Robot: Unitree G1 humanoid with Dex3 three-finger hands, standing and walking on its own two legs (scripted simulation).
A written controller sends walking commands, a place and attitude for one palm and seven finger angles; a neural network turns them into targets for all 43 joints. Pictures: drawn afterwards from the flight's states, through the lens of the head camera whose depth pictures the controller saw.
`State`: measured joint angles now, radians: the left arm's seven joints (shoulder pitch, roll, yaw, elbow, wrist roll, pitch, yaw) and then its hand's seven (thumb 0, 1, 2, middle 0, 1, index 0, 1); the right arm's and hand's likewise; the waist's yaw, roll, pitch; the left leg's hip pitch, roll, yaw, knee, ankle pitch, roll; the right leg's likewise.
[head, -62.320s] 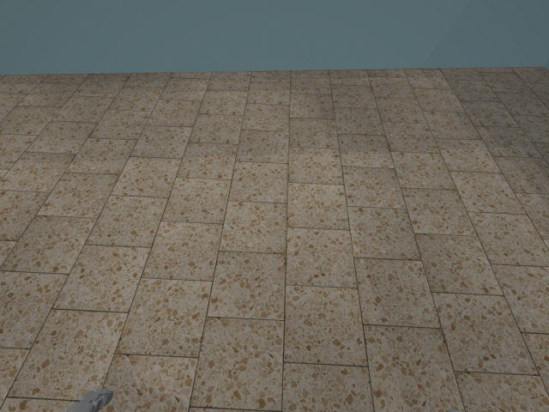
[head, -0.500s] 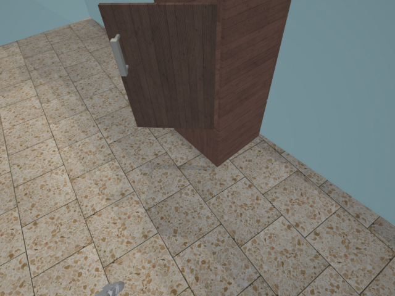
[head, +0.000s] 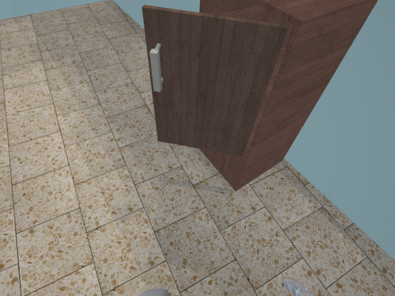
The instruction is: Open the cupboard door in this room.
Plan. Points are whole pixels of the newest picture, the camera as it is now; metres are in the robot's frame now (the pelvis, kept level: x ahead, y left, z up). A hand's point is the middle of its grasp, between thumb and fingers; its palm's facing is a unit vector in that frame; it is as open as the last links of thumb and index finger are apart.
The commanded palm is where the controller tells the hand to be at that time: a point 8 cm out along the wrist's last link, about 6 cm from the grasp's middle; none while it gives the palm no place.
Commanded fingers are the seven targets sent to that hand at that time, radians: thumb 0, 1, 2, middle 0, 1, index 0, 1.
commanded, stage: take the last steps up to it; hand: left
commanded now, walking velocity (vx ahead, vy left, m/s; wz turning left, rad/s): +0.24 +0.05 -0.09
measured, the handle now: (158, 68) +0.75 +0.23 +0.01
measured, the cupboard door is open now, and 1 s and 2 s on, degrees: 45 45 45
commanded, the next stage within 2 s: come to a stop and stand still in 0.22 s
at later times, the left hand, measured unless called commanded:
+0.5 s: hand (142, 227) +0.28 +0.18 -0.16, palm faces -0.09 -0.98 -0.19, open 7.4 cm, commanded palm none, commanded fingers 0.00 0.90 0.90 -0.20 -0.30 -0.20 -0.30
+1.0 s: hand (106, 280) +0.15 +0.23 -0.16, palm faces -0.02 -0.97 -0.26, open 7.4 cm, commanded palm none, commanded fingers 0.00 0.90 0.90 -0.20 -0.30 -0.20 -0.30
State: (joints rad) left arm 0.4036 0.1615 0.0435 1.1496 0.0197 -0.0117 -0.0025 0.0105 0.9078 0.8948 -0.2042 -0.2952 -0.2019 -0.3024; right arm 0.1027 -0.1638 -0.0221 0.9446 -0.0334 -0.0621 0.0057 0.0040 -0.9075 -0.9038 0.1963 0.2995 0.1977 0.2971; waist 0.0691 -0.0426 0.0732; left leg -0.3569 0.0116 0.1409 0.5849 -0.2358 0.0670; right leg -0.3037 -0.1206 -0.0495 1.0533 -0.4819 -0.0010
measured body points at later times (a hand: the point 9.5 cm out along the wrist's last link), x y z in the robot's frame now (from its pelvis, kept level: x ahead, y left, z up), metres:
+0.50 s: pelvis +0.15 +0.01 +0.00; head +0.18 +0.01 +0.45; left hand +0.28 +0.23 -0.14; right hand +0.07 -0.19 -0.15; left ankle +0.07 +0.10 -0.71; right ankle +0.17 -0.09 -0.73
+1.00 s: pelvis +0.13 +0.02 +0.01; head +0.16 +0.02 +0.45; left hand +0.16 +0.28 -0.14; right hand +0.20 -0.23 -0.14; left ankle +0.16 +0.14 -0.73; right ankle +0.06 -0.09 -0.73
